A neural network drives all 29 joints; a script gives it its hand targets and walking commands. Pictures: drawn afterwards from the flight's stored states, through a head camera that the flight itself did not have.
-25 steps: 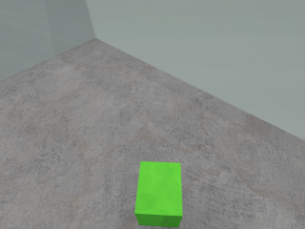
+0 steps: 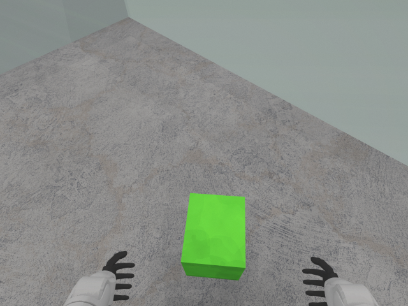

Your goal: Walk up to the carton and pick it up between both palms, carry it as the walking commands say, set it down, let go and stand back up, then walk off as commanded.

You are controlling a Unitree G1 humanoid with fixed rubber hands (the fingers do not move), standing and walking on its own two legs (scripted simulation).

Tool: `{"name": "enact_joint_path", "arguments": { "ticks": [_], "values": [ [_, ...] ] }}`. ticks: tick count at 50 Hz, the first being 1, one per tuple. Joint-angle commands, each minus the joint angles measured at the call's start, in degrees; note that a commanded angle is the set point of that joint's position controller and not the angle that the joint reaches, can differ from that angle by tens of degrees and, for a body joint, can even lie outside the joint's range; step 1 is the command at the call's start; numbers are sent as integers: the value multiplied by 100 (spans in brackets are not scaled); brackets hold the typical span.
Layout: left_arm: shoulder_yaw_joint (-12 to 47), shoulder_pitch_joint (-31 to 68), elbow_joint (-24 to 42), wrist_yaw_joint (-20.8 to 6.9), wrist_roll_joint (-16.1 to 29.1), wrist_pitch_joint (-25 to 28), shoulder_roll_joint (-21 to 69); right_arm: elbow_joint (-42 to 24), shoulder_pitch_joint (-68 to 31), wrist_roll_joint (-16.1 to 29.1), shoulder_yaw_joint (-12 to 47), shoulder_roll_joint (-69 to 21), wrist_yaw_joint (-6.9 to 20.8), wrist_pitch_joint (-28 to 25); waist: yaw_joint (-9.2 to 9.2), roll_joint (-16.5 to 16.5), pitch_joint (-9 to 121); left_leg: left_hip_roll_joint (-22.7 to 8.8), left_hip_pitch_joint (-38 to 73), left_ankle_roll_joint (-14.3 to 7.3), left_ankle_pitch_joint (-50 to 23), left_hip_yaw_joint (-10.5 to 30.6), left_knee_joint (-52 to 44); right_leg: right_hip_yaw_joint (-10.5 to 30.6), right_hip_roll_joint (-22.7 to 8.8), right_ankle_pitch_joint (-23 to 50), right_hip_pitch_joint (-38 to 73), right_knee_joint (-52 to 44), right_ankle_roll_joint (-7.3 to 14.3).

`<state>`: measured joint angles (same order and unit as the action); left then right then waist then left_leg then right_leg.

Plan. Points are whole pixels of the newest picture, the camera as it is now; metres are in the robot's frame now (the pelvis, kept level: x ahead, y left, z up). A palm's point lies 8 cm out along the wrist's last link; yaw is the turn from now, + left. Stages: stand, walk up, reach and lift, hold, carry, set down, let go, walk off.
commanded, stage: reach and lift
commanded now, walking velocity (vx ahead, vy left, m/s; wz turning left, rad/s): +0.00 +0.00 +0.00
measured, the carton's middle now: (214, 237) +0.44 +0.00 -0.62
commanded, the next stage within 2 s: none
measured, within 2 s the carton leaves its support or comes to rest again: neither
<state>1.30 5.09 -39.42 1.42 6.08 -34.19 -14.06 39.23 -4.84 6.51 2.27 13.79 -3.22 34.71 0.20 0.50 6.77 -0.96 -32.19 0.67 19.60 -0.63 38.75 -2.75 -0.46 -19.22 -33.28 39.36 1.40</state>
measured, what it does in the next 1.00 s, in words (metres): lowers itself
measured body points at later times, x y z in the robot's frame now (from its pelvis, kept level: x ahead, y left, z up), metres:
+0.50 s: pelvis -0.08 +0.02 -0.05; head +0.06 +0.02 +0.38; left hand +0.19 +0.22 -0.16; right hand +0.17 -0.21 -0.16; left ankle -0.01 +0.13 -0.72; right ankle -0.01 -0.11 -0.72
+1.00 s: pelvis -0.09 +0.01 -0.08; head +0.15 +0.01 +0.30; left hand +0.34 +0.22 -0.19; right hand +0.32 -0.20 -0.20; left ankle -0.01 +0.13 -0.72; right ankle -0.01 -0.11 -0.72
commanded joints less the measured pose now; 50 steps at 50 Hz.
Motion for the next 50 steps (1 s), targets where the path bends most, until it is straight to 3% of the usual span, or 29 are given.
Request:
{"name": "enact_joint_path", "arguments": {
  "ticks": [1,5,9,12,19,24,32,38,44,50],
  "values": [
    [-137,-1414,297,-170,-144,-759,-305,-42,1379,-159,-122,-139,99,753,-125,-93,1423,250,346,-391,-3152,393,-327,715,46,4325,1471,-216,234],
    [-343,-881,1105,-308,-531,-172,-74,-807,933,-710,-662,-142,301,101,-232,-186,1147,249,517,-262,-2831,180,-414,558,178,3328,1202,-416,90],
    [-559,-268,1601,-381,-729,395,-9,-1441,356,-1010,-866,-73,442,-510,-134,-80,1222,178,90,-198,-2442,98,249,376,158,2591,579,137,20],
    [-636,-113,1737,-353,-795,658,153,-1713,246,-968,-962,-48,506,-809,-48,-89,1490,201,-81,-141,-2123,44,690,270,209,2026,153,590,-57],
    [-592,597,1821,-201,-720,388,174,-1818,-461,-574,-952,161,563,-585,50,-87,1222,211,-443,-72,50,20,822,90,246,-115,-753,955,-74],
    [-651,1669,1587,-99,-575,236,-25,-1442,-1523,-503,-1023,327,525,-421,12,-124,1043,150,-563,-70,816,64,817,62,200,-890,-1062,1004,-50],
    [-748,3253,638,-147,-441,447,-185,-520,-3051,-579,-1211,268,365,-595,-161,-71,1316,186,-1102,-87,759,-20,1150,77,174,-786,-1331,1205,-84],
    [-1086,4171,182,-208,-518,865,-481,-323,-3972,-590,-1406,172,137,-919,-173,-21,2012,279,-1604,-121,405,-106,1455,134,167,-445,-1339,1368,-203],
    [-1409,4881,-51,-268,-591,1301,-757,-315,-4749,-518,-1542,142,-52,-1296,-109,-10,2996,377,-2025,-55,-106,-133,1678,187,230,247,-1259,1580,-304],
    [-1534,5423,-224,-319,-569,1832,-846,-122,-5245,-457,-1709,292,-66,-1845,-182,-78,3881,447,-2263,58,-844,-85,1902,211,340,1162,-1407,1847,-334]
  ]
}}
